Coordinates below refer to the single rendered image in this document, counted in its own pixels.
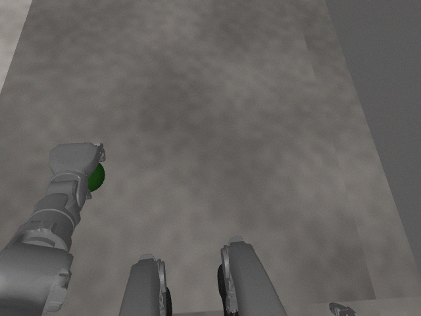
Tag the left robot hand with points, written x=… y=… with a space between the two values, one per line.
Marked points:
x=80 y=157

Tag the ball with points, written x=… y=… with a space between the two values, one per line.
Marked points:
x=96 y=178

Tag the left robot arm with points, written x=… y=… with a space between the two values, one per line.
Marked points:
x=35 y=264

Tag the right robot hand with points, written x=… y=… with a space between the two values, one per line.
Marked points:
x=340 y=310

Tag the right robot foot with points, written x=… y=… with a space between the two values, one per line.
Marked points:
x=222 y=291

